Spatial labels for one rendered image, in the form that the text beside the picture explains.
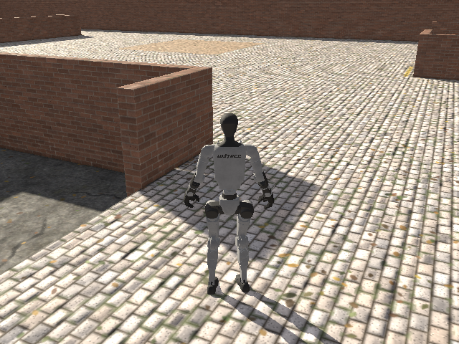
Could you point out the left robot forearm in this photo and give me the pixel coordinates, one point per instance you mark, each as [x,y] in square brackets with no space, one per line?
[193,186]

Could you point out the robot right hand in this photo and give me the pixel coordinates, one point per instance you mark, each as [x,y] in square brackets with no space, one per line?
[264,199]

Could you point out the robot left hand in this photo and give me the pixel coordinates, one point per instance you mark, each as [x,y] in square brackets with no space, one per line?
[192,198]

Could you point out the robot left thigh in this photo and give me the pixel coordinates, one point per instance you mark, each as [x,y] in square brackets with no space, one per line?
[212,216]

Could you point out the robot torso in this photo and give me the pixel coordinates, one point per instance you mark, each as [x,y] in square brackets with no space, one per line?
[229,173]

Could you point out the left robot upper arm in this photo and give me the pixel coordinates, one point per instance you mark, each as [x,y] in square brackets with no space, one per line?
[203,160]

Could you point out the right robot forearm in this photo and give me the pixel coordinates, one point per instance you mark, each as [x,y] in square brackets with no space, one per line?
[265,186]

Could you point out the right robot upper arm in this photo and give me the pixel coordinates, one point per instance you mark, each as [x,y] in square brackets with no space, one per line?
[252,152]

